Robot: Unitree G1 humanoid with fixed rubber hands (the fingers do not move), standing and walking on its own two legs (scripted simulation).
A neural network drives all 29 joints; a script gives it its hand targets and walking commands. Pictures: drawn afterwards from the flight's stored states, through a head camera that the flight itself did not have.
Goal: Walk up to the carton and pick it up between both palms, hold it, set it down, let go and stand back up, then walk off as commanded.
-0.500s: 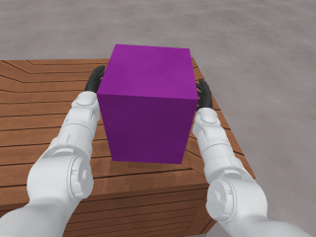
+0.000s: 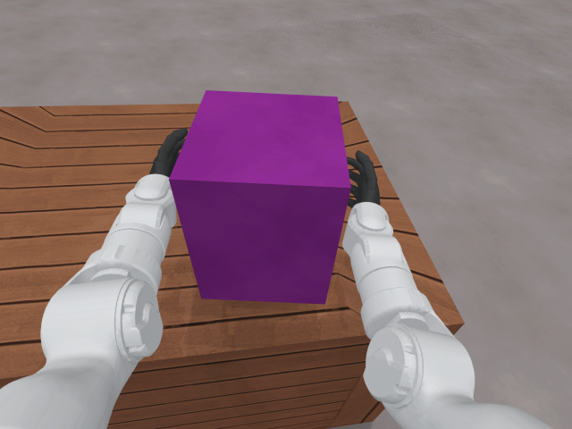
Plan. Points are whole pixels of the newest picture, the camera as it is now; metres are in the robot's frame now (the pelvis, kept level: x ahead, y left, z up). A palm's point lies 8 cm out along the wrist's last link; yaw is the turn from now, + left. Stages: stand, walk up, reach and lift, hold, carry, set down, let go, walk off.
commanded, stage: set down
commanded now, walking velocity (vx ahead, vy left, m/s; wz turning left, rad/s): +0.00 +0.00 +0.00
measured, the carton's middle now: (267, 200) +0.43 -0.01 +0.10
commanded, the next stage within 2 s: none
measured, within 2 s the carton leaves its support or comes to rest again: rests again in 1.04 s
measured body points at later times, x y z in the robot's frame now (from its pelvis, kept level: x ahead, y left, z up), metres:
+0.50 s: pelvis +0.01 +0.01 +0.00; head +0.02 +0.03 +0.45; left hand +0.47 +0.14 +0.12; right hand +0.41 -0.15 +0.10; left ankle -0.03 +0.05 -0.74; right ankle +0.04 -0.15 -0.74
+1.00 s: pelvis +0.02 +0.01 +0.00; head +0.05 +0.02 +0.45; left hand +0.48 +0.13 +0.09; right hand +0.40 -0.15 +0.07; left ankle -0.03 +0.05 -0.74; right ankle +0.04 -0.15 -0.74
